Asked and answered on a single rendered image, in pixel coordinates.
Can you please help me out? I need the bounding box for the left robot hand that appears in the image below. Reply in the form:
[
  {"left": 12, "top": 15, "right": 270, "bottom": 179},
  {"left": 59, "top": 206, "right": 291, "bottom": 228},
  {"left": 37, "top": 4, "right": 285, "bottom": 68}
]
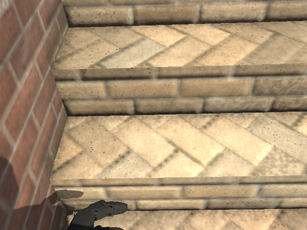
[{"left": 67, "top": 199, "right": 128, "bottom": 230}]

